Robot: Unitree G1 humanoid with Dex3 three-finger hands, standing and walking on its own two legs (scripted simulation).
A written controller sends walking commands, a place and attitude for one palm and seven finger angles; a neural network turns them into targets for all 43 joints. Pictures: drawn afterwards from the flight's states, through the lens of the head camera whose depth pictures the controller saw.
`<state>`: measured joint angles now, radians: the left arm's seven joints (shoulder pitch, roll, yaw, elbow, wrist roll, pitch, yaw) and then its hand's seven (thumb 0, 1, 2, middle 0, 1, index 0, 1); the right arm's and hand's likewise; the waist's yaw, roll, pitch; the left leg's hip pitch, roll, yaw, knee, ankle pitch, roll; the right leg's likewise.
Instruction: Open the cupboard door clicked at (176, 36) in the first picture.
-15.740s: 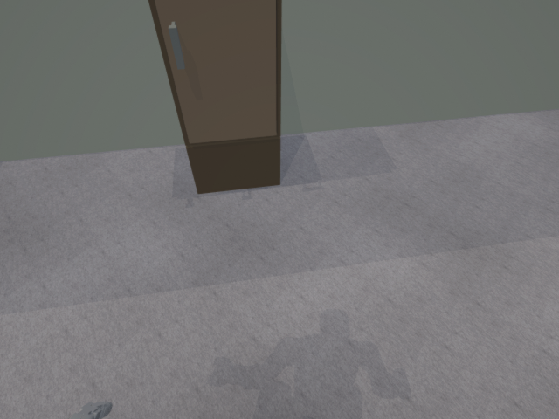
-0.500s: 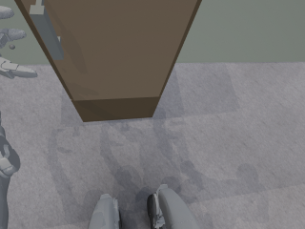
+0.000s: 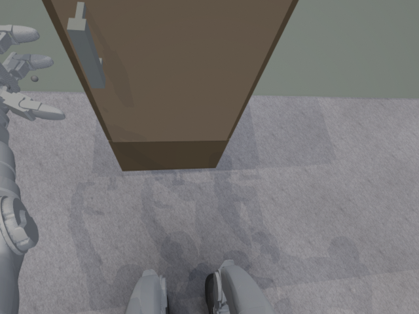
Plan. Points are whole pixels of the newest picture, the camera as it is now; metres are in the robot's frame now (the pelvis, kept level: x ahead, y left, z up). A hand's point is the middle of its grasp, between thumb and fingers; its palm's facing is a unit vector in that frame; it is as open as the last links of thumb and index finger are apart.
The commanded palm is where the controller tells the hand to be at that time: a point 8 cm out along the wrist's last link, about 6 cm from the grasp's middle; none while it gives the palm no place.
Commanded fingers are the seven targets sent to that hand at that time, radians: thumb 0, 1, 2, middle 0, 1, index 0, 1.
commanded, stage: move the hooked fingers beside the handle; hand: left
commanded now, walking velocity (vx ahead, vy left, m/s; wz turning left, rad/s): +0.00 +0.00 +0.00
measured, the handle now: (90, 48) +0.57 +0.18 +0.07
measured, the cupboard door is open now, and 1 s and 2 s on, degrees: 0 0 0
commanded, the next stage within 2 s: slide the fingers in behind the handle in 0.20 s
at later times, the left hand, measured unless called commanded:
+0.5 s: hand (53, 75) +0.52 +0.23 +0.07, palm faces +0.01 -1.00 -0.01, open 14.0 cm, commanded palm +0.50 +0.26 +0.06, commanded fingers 0.00 -0.50 0.30 -0.30 -1.20 -0.30 -1.20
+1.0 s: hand (76, 78) +0.51 +0.20 +0.06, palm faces +0.01 -1.00 -0.01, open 14.0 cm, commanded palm +0.49 +0.23 +0.06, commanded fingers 0.00 -0.50 0.30 -0.30 -1.20 -0.30 -1.20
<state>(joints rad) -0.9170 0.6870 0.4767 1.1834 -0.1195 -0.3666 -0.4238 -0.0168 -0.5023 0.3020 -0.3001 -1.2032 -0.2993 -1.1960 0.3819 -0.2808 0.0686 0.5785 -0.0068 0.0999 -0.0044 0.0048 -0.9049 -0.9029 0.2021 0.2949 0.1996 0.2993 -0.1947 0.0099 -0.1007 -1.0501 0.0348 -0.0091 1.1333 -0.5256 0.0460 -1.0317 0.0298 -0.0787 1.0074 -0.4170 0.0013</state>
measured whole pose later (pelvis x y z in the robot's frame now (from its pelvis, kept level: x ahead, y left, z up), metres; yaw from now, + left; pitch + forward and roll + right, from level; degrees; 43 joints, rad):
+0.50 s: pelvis +0.00 -0.01 +0.00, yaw +0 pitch +25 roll -5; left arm -0.95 0.66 0.45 1.19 -0.10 -0.37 -0.37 -0.02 -0.50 0.30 -0.30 -1.20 -0.30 -1.20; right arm 0.40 -0.27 0.07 0.59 -0.01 0.10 0.00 0.01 -0.90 -0.90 0.20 0.29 0.20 0.30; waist -0.21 0.02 -0.10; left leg -1.06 0.03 -0.01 1.14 -0.52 0.04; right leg -1.05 0.03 -0.08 1.02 -0.42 -0.01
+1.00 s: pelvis +0.00 -0.01 +0.00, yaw +0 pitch +24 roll -4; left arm -0.92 0.56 0.40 1.17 -0.10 -0.40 -0.29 -0.02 -0.50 0.30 -0.30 -1.20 -0.30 -1.20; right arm 0.38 -0.27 0.06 0.59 -0.01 0.09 0.01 0.01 -0.91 -0.90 0.20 0.29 0.20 0.30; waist -0.19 0.02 -0.11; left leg -1.03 0.03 -0.01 1.12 -0.52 0.03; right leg -1.03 0.03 -0.07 1.03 -0.42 -0.01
